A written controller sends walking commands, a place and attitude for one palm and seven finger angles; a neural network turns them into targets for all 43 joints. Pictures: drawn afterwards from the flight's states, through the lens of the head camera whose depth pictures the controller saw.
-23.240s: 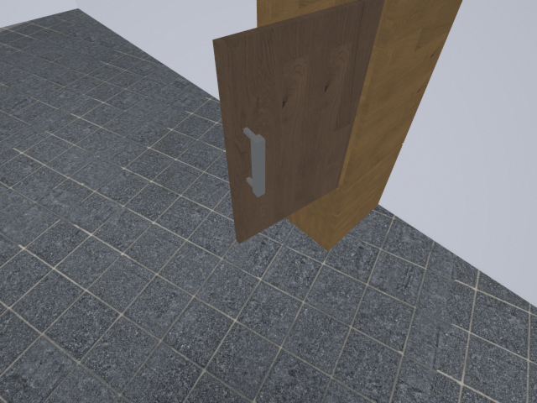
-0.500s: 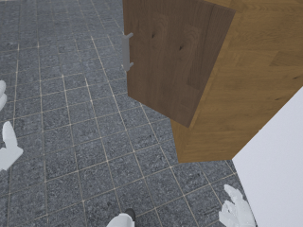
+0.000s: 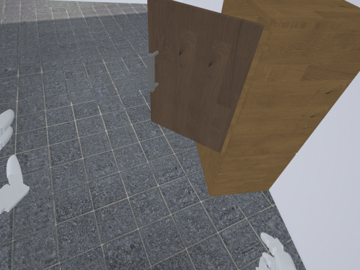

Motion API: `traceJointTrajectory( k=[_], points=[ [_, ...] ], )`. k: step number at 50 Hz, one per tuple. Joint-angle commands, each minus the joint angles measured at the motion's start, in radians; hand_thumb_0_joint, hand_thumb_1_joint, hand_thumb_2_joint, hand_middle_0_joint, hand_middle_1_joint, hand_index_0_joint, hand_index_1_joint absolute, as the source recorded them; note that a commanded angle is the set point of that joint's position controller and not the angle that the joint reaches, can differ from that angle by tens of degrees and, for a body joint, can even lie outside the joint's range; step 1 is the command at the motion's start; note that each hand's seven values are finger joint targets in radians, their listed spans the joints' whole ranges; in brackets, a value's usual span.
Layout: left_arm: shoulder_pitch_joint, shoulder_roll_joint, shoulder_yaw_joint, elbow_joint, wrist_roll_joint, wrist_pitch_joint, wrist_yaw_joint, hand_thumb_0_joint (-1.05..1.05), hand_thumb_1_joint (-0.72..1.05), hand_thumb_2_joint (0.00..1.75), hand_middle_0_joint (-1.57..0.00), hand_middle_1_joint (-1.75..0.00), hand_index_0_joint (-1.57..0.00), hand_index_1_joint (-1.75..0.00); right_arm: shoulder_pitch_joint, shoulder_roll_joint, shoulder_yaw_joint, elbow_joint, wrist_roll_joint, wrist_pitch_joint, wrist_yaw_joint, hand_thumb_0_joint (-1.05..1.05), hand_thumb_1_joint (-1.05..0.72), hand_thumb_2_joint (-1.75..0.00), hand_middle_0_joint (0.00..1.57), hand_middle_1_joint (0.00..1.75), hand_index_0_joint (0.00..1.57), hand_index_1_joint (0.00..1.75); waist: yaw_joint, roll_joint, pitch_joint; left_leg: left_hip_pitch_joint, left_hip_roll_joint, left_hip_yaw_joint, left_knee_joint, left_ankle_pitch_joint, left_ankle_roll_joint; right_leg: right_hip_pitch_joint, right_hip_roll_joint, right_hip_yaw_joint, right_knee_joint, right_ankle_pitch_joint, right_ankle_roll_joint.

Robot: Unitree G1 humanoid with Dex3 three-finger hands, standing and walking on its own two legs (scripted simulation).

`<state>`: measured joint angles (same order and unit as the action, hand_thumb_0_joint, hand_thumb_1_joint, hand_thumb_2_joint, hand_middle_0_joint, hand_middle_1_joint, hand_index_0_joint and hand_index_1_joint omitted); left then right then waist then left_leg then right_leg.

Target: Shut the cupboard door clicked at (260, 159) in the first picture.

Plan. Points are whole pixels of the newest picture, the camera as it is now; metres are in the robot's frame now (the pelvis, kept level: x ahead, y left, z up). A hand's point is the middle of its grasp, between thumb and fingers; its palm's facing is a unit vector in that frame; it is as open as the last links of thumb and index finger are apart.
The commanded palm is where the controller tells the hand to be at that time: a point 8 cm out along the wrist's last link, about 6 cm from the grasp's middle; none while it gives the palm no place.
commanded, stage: stop stepping back and stand still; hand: left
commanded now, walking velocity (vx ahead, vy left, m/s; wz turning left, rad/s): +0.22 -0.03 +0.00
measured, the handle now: (153, 71) +0.85 +0.14 -0.02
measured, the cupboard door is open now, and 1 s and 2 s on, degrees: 52 52 52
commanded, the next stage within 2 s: let the arm hang, fingers relaxed in 0.52 s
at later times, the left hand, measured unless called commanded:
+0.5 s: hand (0, 192) +0.19 +0.28 +0.17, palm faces +0.36 -0.80 -0.48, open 7.4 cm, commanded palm +0.14 +0.32 +0.18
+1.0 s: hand out of the picture -0.08 +0.18 -0.18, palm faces -0.02 -0.99 -0.11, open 7.2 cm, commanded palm none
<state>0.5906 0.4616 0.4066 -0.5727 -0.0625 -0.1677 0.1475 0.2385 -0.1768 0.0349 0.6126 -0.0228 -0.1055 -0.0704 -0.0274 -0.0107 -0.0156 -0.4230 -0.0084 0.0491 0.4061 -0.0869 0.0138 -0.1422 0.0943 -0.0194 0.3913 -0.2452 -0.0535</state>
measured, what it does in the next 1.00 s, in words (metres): steps on the spot: right foot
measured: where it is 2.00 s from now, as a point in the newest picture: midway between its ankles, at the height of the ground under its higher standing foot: outside the picture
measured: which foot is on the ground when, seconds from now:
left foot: down 0.00-1.00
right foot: down 0.00-0.62, up 0.64-0.88, down 0.90-1.00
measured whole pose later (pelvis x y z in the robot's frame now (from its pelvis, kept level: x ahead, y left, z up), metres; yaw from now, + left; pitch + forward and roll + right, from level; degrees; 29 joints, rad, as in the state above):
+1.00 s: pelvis -0.02 +0.02 +0.00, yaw -1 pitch +2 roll -1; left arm 0.43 0.18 -0.01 1.01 0.03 0.07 0.00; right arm 0.24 -0.23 -0.02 0.95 -0.02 0.05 -0.01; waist 0.00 -0.05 0.03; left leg -0.46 -0.04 0.03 0.60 -0.21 0.02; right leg -0.20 0.02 0.00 0.49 -0.33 -0.03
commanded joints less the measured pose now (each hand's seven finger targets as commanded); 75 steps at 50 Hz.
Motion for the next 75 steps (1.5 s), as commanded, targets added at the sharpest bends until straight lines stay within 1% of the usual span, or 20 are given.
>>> traceJointTrajectory(
  k=[1,4,6,9,10,16,21,25,30,31,34,36,43,46,47,50,54,57,66,75],
  points=[
    [-0.051,0.132,0.127,-0.077,-0.015,-0.005,0.039,0.0,0.9,0.9,-0.2,-0.3,-0.2,-0.3,-0.085,-0.157,-0.086,-0.12,0.017,0.009,-0.024,0.0,-0.9,-0.9,0.2,0.3,0.2,0.3,0.001,-0.076,-0.039,0.296,0.035,-0.063,0.286,-0.257,-0.045,-0.425,-0.254,0.257,-0.216,-0.492,-0.116],
    [-0.2,0.141,0.099,-0.093,0.004,-0.008,0.051,0.0,0.9,0.9,-0.2,-0.3,-0.2,-0.3,-0.091,-0.151,-0.066,-0.105,0.013,0.022,-0.026,0.0,-0.9,-0.9,0.2,0.3,0.2,0.3,-0.014,-0.099,0.055,0.163,0.06,-0.08,0.343,-0.242,-0.023,-0.405,-0.312,0.265,-0.167,-0.466,-0.138],
    [-0.288,0.137,0.078,-0.067,0.019,-0.017,0.052,0.0,0.9,0.9,-0.2,-0.3,-0.2,-0.3,-0.096,-0.159,-0.058,-0.096,0.016,0.007,-0.035,0.0,-0.9,-0.9,0.2,0.3,0.2,0.3,-0.018,-0.001,0.099,0.173,0.076,-0.092,0.171,-0.308,0.003,-0.384,-0.228,0.169,-0.042,-0.433,-0.077],
    [-0.279,0.149,0.102,-0.125,0.022,-0.041,0.048,0.0,0.9,0.9,-0.2,-0.3,-0.2,-0.3,-0.109,-0.164,-0.045,-0.109,0.013,-0.025,-0.04,0.0,-0.9,-0.9,0.2,0.3,0.2,0.3,0.003,0.346,0.065,0.08,0.271,-0.493,-0.333,-0.792,0.016,-0.26,-0.013,-0.006,0.341,-0.296,0.029],
    [-0.278,0.154,0.109,-0.138,0.022,-0.041,0.042,0.0,0.9,0.9,-0.2,-0.3,-0.2,-0.3,-0.115,-0.156,-0.045,-0.121,0.008,-0.033,-0.034,0.0,-0.9,-0.9,0.2,0.3,0.2,0.3,0.019,0.319,0.061,-0.012,0.291,-0.515,-0.41,-0.827,-0.025,-0.174,-0.002,0.004,0.422,-0.267,0.026],
    [-0.042,0.12,0.103,-0.167,0.007,-0.032,0.028,0.0,0.9,0.9,-0.2,-0.3,-0.2,-0.3,-0.088,-0.144,-0.061,-0.149,0.008,-0.026,0.0,0.0,-0.9,-0.9,0.2,0.3,0.2,0.3,0.023,0.2,-0.063,0.011,0.167,-0.158,-0.277,-0.506,-0.073,0.088,-0.004,-0.051,0.059,-0.17,0.015],
    [-0.062,0.157,0.16,-0.093,-0.01,-0.018,0.037,0.0,0.9,0.9,-0.2,-0.3,-0.2,-0.3,-0.072,-0.14,-0.071,-0.138,0.01,0.006,-0.008,0.0,-0.9,-0.9,0.2,0.3,0.2,0.3,0.004,-0.025,-0.093,0.176,0.085,-0.078,0.064,-0.249,-0.034,-0.126,-0.203,0.196,-0.143,-0.238,-0.059],
    [-0.1,0.111,0.1,-0.053,-0.002,-0.004,0.044,0.0,0.9,0.9,-0.2,-0.3,-0.2,-0.3,-0.087,-0.144,-0.067,-0.128,0.024,0.026,-0.011,0.0,-0.9,-0.9,0.2,0.3,0.2,0.3,-0.002,-0.048,0.003,0.195,0.084,-0.089,0.181,-0.184,-0.012,-0.291,-0.27,0.25,-0.162,-0.31,-0.084],
    [-0.224,0.136,0.085,-0.116,0.026,-0.042,0.044,0.0,0.9,0.9,-0.2,-0.3,-0.2,-0.3,-0.121,-0.159,-0.052,-0.127,0.022,-0.007,-0.031,0.0,-0.9,-0.9,0.2,0.3,0.2,0.3,0.006,0.151,0.058,0.173,0.177,-0.247,-0.125,-0.414,0.02,-0.245,-0.12,0.097,-0.016,-0.267,0.017],
    [-0.194,-0.065,-0.283,0.663,0.1,0.113,-0.104,0.0,0.9,0.9,-0.2,-0.3,-0.2,-0.3,-0.116,-0.379,-0.103,0.067,0.013,-0.049,0.063,0.0,-0.9,-0.9,0.2,0.3,0.2,0.3,-0.037,0.196,0.178,-0.008,0.239,-0.402,-0.036,-0.194,0.067,-0.29,-0.133,0.006,0.26,-0.105,0.012],
    [-0.199,-0.119,-0.297,0.744,0.084,0.204,-0.137,0.0,0.9,0.9,-0.2,-0.3,-0.2,-0.3,-0.038,-0.285,-0.07,0.037,-0.001,0.035,0.049,0.0,-0.9,-0.9,0.2,0.3,0.2,0.3,0.0,0.004,-0.012,0.049,0.298,-0.495,-0.157,-0.302,0.102,-0.28,-0.099,0.099,0.538,-0.284,0.028],
    [-0.207,-0.093,-0.311,0.852,0.086,0.208,-0.144,0.0,0.9,0.9,-0.2,-0.3,-0.2,-0.3,-0.071,-0.289,-0.064,0.036,-0.003,0.052,0.045,0.0,-0.9,-0.9,0.2,0.3,0.2,0.3,0.025,-0.084,-0.068,0.07,0.273,-0.453,-0.189,-0.379,0.099,-0.256,-0.104,0.104,0.578,-0.23,0.037],
    [-0.091,-0.042,-0.345,1.34,0.092,0.212,-0.143,0.0,0.9,0.9,-0.2,-0.3,-0.2,-0.3,-0.087,-0.304,-0.092,0.173,-0.008,0.108,0.053,0.0,-0.9,-0.9,0.2,0.3,0.2,0.3,0.079,0.151,-0.044,0.009,0.16,-0.217,-0.26,-0.467,0.025,-0.01,-0.071,-0.002,0.137,-0.175,0.006],
    [-0.123,-0.032,-0.345,1.447,0.093,0.193,-0.136,0.0,0.9,0.9,-0.2,-0.3,-0.2,-0.3,-0.056,-0.175,-0.088,0.219,0.011,0.133,0.053,0.0,-0.9,-0.9,0.2,0.3,0.2,0.3,0.024,-0.023,-0.036,0.135,-0.039,-0.035,0.142,-0.262,-0.071,-0.217,-0.311,0.318,-0.23,-0.428,-0.123],
    [-0.269,-0.049,-0.351,1.448,0.086,0.181,-0.131,0.0,0.9,0.9,-0.2,-0.3,-0.2,-0.3,-0.038,-0.137,-0.094,0.253,0.007,0.137,0.052,0.0,-0.9,-0.9,0.2,0.3,0.2,0.3,-0.01,-0.061,0.018,0.179,-0.034,-0.06,0.317,-0.207,-0.041,-0.362,-0.377,0.37,-0.281,-0.439,-0.168],
    [-0.373,-0.105,-0.366,1.511,0.08,0.146,-0.127,0.0,0.9,0.9,-0.2,-0.3,-0.2,-0.3,0.067,-0.143,-0.092,0.327,0.015,0.104,0.046,0.0,-0.9,-0.9,0.2,0.3,0.2,0.3,-0.064,0.06,0.027,0.255,0.039,-0.118,0.171,-0.048,0.017,-0.267,-0.265,0.185,-0.077,0.021,-0.098],
    [-0.168,-0.196,-0.392,1.675,0.074,0.165,-0.122,0.0,0.9,0.9,-0.2,-0.3,-0.2,-0.3,0.064,-0.154,-0.069,0.398,0.022,0.083,0.012,0.0,-0.9,-0.9,0.2,0.3,0.2,0.3,0.017,0.082,-0.038,0.304,0.133,-0.231,-0.01,0.165,0.059,-0.083,-0.157,0.081,-0.012,0.085,0.013],
    [-0.14,-0.194,-0.392,1.717,0.073,0.18,-0.12,0.0,0.9,0.9,-0.2,-0.3,-0.2,-0.3,0.058,-0.158,-0.069,0.434,0.02,0.094,0.011,0.0,-0.9,-0.9,0.2,0.3,0.2,0.3,0.028,0.118,-0.004,0.263,0.154,-0.284,-0.134,-0.114,0.061,-0.055,-0.143,0.063,-0.017,-0.043,0.026],
    [-0.174,-0.207,-0.402,1.723,0.074,0.167,-0.116,0.0,0.9,0.9,-0.2,-0.3,-0.2,-0.3,0.076,-0.095,-0.066,0.48,0.015,0.108,0.027,0.0,-0.9,-0.9,0.2,0.3,0.2,0.3,0.02,-0.046,0.081,0.235,0.089,-0.17,-0.108,-0.116,0.027,-0.081,-0.176,0.103,-0.103,-0.037,0.009],
    [-0.22,-0.2,-0.394,1.693,0.07,0.164,-0.111,0.0,0.9,0.9,-0.2,-0.3,-0.2,-0.3,0.098,-0.067,-0.051,0.499,0.012,0.102,0.03,0.0,-0.9,-0.9,0.2,0.3,0.2,0.3,0.023,0.0,0.113,0.215,0.086,-0.145,-0.081,-0.02,0.018,-0.066,-0.184,0.114,-0.104,0.005,0.007]
  ],
)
